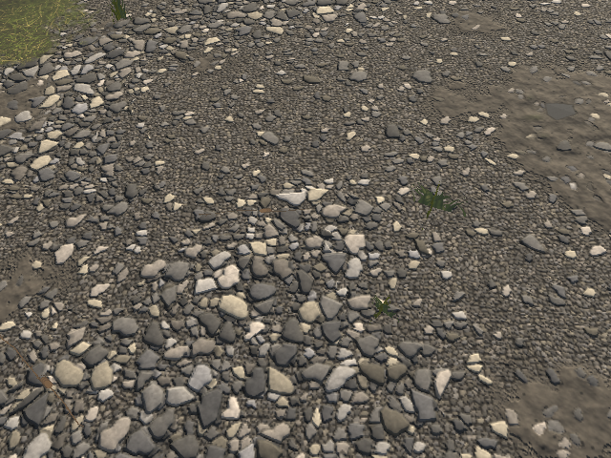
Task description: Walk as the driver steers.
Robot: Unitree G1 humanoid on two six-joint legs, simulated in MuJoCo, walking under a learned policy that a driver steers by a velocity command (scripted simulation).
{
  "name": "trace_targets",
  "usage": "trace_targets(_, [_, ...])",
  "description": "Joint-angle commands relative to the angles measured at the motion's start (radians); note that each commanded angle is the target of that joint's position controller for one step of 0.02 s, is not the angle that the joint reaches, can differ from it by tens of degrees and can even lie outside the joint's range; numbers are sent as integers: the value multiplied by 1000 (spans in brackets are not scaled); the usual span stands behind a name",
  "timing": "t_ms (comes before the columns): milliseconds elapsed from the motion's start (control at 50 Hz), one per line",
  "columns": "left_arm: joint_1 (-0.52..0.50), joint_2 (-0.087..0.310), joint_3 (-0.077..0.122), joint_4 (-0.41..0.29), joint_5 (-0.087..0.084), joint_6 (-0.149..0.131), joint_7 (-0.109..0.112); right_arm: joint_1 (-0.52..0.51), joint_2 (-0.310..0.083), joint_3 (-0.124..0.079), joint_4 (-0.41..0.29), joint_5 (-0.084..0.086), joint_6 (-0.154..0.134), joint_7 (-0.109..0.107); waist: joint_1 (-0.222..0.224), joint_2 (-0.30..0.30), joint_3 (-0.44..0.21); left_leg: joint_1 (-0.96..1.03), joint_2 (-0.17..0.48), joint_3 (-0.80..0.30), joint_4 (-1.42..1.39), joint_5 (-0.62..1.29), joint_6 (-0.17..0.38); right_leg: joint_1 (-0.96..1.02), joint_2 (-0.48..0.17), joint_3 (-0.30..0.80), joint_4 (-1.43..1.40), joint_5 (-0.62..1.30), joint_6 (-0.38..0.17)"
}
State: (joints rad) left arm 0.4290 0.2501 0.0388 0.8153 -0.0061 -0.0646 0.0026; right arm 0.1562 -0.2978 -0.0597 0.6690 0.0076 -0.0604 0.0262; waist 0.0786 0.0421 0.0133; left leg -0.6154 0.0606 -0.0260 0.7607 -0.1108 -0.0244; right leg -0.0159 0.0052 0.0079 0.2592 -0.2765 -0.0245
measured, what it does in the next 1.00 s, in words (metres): walks ahead, turning right: left foot, then right foot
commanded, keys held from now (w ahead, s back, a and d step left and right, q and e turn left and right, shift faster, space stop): e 1.00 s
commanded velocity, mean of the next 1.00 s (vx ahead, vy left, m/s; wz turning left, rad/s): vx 0.08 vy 0.00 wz -0.48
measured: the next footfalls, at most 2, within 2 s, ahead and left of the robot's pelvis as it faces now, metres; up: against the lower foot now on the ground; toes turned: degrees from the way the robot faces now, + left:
left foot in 0.14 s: +0.24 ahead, +0.14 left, +0.00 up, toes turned -4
right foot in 0.56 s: +0.17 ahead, -0.11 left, +0.00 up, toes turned -21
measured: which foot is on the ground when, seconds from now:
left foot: up 0.00-0.12, down 0.14-0.56, up 0.58-1.00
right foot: down 0.00-0.14, up 0.16-0.54, down 0.56-1.00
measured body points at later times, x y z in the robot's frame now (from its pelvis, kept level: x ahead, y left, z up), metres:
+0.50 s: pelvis +0.13 +0.03 -0.01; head +0.16 +0.00 +0.44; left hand +0.35 +0.27 -0.10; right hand +0.21 -0.28 -0.12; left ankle +0.20 +0.14 -0.75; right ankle +0.15 -0.10 -0.72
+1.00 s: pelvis +0.16 +0.01 -0.01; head +0.19 -0.01 +0.44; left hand +0.46 +0.17 -0.08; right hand +0.16 -0.32 -0.11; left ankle +0.24 +0.12 -0.73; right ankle +0.13 -0.09 -0.75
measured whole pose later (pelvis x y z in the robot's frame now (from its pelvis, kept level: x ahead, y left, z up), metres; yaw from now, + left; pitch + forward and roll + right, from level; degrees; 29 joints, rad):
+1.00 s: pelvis +0.16 +0.01 -0.01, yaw -33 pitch +2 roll +1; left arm 0.17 0.33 0.07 0.57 -0.01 0.05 0.02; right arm 0.08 -0.30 -0.08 0.76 0.01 0.00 0.00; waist 0.02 -0.01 0.04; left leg -0.33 -0.04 -0.08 0.61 -0.33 -0.06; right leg -0.34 0.09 0.19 0.53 -0.22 -0.03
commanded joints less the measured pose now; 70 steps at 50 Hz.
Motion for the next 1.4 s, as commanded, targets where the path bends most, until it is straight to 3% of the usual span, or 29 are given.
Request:
trace_targets(20, [2, 201, 48, -39, -6, 6, 11, -180, -10, 5, -115, -3, -34, 16, 10, -159, 59, 78, -71, 55, -158, 96, -16, -89, -171, 111, -44, 466, -143])
trace_targets(80, [-24, 224, 58, -41, -20, 19, 17, -139, -65, -18, -108, 2, -38, 18, -43, -181, 23, 189, -82, 5, -238, 121, 19, -62, -202, 168, 42, 541, -107])
trace_targets(120, [-77, 219, 61, -65, -26, 18, 22, 5, -120, -43, -67, -13, -37, 1, -131, -165, -61, 408, -85, 14, -327, 222, 67, -86, -152, 153, 208, 651, -55])
trace_targets(140, [-78, 177, 49, -90, -10, 14, 21, 112, -175, -58, -54, -29, -37, -13, -173, -107, -173, 639, 26, -57, -287, 456, 110, -196, -92, 128, 397, 480, -11])
trace_targets(160, [42, 64, 16, -105, 18, 13, 20, 185, -246, -68, -57, -57, -21, -29, -139, 168, -350, 977, 333, -336, -199, 814, 246, -488, 34, 68, 768, -181, 59])
trace_targets(180, [142, 112, 20, -80, -8, 16, 20, 170, -205, -54, -70, -43, -2, -24, -127, 270, -510, 963, 427, -517, -272, 710, 342, -515, 55, 150, 981, -454, 78])
trace_targets(200, [83, 193, 48, -79, -32, 32, 22, 106, -144, -39, -80, -28, 13, -22, -127, 170, -389, 843, 362, -410, -331, 510, 314, -577, 3, 136, 1052, -388, 87])
trace_targets(240, [-31, 179, 52, -98, -23, 68, 37, -5, -68, -15, -66, -12, 23, -25, -93, 70, -177, 603, 260, -226, -394, 319, 262, -613, -59, 74, 1009, -282, 102])
trace_targets(280, [-14, 146, 53, -106, -15, 108, 47, -82, -77, -20, -50, -32, 20, -23, -40, 103, -99, 374, 211, -113, -476, 221, 249, -478, -77, 44, 947, -213, 113])
trace_targets(420, [-145, 127, 44, -199, -1, 122, 19, -132, -136, -44, -11, -20, 25, -46, -53, 72, -93, 346, 259, 8, -530, 127, 275, -380, -110, 8, 640, -35, 77])
trace_targets(540, [-168, 159, 62, -233, 1, 129, -7, -116, -168, -55, 29, 16, 58, -38, -40, 42, -78, 390, 250, 77, -397, -13, 179, -246, -53, -73, 340, 30, 3])
trace_targets(560, [-143, 184, 75, -226, 7, 126, -2, -73, -137, -48, 50, 14, 64, -37, -39, -2, -74, 351, 209, 113, -309, -82, 123, -178, -36, -50, 263, 96, -26])
trace_targets(580, [-118, 276, 99, -236, 7, 121, 14, -34, -84, -35, 56, -9, 69, -34, -58, -229, -59, 215, 98, 222, -50, -246, 26, -90, -191, 193, 122, 367, -97])
trace_targets(600, [-136, 366, 111, -273, 23, 109, 18, -103, -81, -28, -9, -33, 68, -42, -47, -407, -35, -48, -64, 175, 201, -547, -47, -61, -390, 530, 61, 453, -298])
trace_targets(620, [-122, 314, 98, -274, 40, 85, 9, -163, -120, -43, -12, -26, 68, -48, 1, -267, -87, -66, -58, 16, 365, -559, -38, -82, -377, 515, 46, 417, -337])
trace_targets(660, [-213, 265, 85, -278, 18, 59, 9, -108, -124, -52, 17, -4, 72, -55, -66, -165, -86, -67, -25, -33, 384, -387, -16, -93, -281, 365, 70, 336, -232])
trace_targets(680, [-256, 238, 75, -286, 2, 62, 14, -99, -137, -57, 26, -15, 74, -60, -78, -159, -86, -62, -21, -38, 363, -331, -22, -99, -261, 336, 81, 357, -203])
trace_targets(720, [-270, 221, 63, -301, 8, 68, 25, -79, -123, -55, 35, -16, 69, -56, -94, -165, -120, 12, -46, -29, 375, -265, -40, -124, -223, 296, 96, 459, -199])
trace_targets(820, [-238, 241, 75, -304, 2, 83, 37, -117, -81, -36, 28, -5, 63, -47, -62, -169, -123, 61, -72, -47, 119, -232, -66, -82, -199, 331, 120, 391, -206])
trace_targets(960, [-268, 247, 81, -318, -5, 101, 20, -91, -103, -41, 26, 7, 45, -23, -59, -211, -108, 218, -107, -58, -125, -263, -39, -136, -175, 480, 153, 358, -203])
trace_targets(1020, [-304, 224, 76, -325, -23, 109, 26, 1, -122, -55, 50, -2, 33, -16, -111, -178, -124, 427, -62, -56, -402, -25, 10, -219, -98, 463, 232, 260, -120])
trace_targets(1040, [-263, 174, 63, -325, -11, 108, 26, 26, -190, -70, 45, -18, 38, -23, -88, -13, -147, 550, 130, -221, -438, 56, 82, -347, -11, 356, 402, 0, -59])
trace_targets(1060, [-241, 179, 67, -349, -16, 101, 26, -2, -252, -80, 51, -40, 46, -25, -47, 256, -77, 534, 307, -457, -472, 229, 255, -562, 145, 155, 583, -348, 6])
trace_targets(1080, [-220, 266, 94, -325, 3, 93, 28, -40, -189, -65, 19, -43, 40, -30, -63, 167, -71, 492, 362, -464, -468, 250, 323, -577, 67, 165, 812, -360, 51])
trace_targets(1100, [-211, 291, 109, -301, -7, 96, 23, -88, -138, -49, 5, -35, 40, -39, -45, 107, -59, 469, 301, -358, -452, 226, 287, -571, 51, 161, 890, -291, 64])
trace_targets(1140, [-199, 243, 102, -277, -6, 113, 25, -125, -109, -40, -3, -8, 44, -51, -47, 85, -28, 490, 210, -222, -436, 184, 228, -614, 36, 140, 960, -182, 98])
trace_targets(1200, [-257, 181, 79, -303, -22, 116, 15, -64, -122, -40, 8, -16, 61, -66, -91, 103, -27, 546, 179, -116, -444, 249, 241, -632, 12, 65, 884, -124, 125])
trace_targets(1260, [-305, 156, 63, -330, -15, 114, 8, -28, -156, -51, 14, -18, 73, -65, -128, 122, -58, 615, 212, -82, -437, 282, 255, -594, -30, 31, 726, -130, 134])
trace_targets(1400, [-244, 169, 69, -327, -15, 126, -14, -55, -212, -70, 19, 23, 74, -36, -88, 135, -71, 540, 246, 10, -360, 282, 202, -319, -21, -70, 333, -25, 57])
